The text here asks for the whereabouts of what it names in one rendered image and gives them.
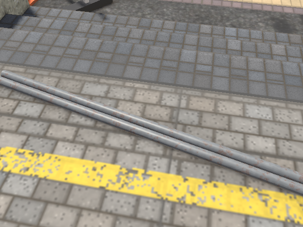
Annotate stairs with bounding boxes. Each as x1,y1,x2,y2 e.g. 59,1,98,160
0,6,303,63

